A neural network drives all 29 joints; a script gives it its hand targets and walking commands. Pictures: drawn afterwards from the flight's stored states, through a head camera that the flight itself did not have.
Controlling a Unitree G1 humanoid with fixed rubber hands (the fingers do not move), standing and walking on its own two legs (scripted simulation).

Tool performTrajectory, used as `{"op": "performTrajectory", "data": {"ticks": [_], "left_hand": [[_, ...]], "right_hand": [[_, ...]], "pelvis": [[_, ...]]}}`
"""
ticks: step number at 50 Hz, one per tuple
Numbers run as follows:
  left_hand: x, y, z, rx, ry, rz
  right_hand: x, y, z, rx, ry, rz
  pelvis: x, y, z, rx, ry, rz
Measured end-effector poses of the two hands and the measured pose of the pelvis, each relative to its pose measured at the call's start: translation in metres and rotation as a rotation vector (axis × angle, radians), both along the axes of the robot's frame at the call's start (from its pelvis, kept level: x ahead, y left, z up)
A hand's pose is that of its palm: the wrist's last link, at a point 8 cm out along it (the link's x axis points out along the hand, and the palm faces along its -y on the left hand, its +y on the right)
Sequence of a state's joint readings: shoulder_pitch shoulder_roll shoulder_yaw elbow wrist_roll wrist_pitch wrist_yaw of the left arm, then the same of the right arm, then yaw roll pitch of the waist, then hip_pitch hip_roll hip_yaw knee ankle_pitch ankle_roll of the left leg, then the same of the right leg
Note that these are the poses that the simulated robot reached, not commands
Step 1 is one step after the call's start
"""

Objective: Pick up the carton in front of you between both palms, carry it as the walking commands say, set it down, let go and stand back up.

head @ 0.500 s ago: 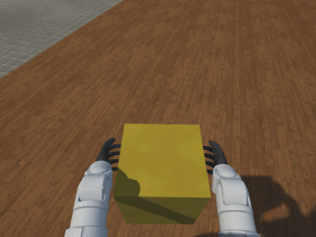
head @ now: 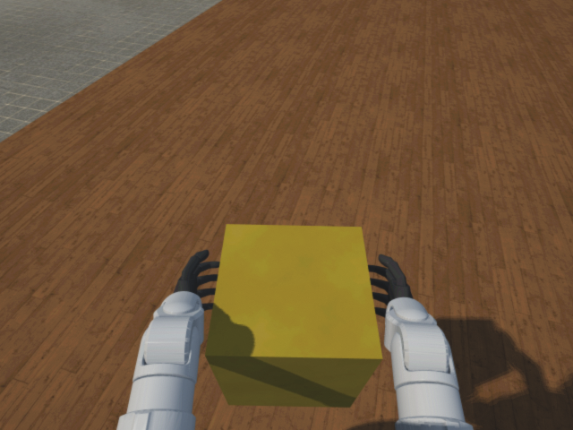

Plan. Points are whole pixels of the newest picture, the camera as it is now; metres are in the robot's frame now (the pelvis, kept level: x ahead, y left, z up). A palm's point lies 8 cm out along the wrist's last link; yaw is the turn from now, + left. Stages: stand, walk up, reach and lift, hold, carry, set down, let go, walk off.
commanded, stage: carry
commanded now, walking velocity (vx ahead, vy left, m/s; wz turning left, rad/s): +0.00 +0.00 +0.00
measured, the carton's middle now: (291, 320) +0.31 +0.00 -0.05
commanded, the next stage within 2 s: hold in 0.12 s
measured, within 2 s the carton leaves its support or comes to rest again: neither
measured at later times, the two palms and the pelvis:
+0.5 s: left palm (210, 284) +0.31 +0.12 +0.05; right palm (424, 328) +0.25 -0.17 +0.05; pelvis -0.01 +0.03 +0.01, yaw -12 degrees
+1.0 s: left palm (216, 314) +0.36 +0.14 -0.14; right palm (372, 336) +0.32 -0.15 -0.13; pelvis -0.04 +0.06 -0.06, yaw -13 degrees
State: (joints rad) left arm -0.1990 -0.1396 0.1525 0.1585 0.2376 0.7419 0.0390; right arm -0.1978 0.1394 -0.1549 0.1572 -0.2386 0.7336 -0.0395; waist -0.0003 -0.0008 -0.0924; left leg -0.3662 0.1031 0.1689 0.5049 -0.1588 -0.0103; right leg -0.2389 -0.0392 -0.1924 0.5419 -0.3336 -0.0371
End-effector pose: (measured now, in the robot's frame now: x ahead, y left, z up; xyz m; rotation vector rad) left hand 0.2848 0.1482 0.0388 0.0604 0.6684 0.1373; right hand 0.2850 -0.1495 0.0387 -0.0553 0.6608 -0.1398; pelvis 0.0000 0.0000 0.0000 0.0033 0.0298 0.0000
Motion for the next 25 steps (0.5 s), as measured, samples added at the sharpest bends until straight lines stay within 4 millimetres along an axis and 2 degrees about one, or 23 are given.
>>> {"op": "performTrajectory", "data": {"ticks": [7,12,19,25], "left_hand": [[-0.002,-0.002,0.0,0.001,0.001,-0.001],[-0.005,-0.01,0.002,-0.002,0.004,-0.059],[0.01,-0.034,0.008,-0.005,-0.004,-0.191],[0.023,-0.029,0.009,-0.027,0.006,-0.191]], "right_hand": [[-0.002,-0.002,0.0,0.001,0.003,0.0],[-0.016,-0.012,0.001,-0.004,0.008,-0.029],[-0.042,-0.031,0.007,0.001,0.0,-0.17],[-0.038,-0.024,0.01,0.011,0.007,-0.197]], "pelvis": [[-0.002,-0.002,0.001,0.003,-0.018,-0.006],[-0.004,0.002,0.009,0.0,-0.1,-0.086],[-0.007,0.016,0.01,-0.015,-0.149,-0.162],[-0.01,0.032,0.008,-0.016,-0.163,-0.203]]}}
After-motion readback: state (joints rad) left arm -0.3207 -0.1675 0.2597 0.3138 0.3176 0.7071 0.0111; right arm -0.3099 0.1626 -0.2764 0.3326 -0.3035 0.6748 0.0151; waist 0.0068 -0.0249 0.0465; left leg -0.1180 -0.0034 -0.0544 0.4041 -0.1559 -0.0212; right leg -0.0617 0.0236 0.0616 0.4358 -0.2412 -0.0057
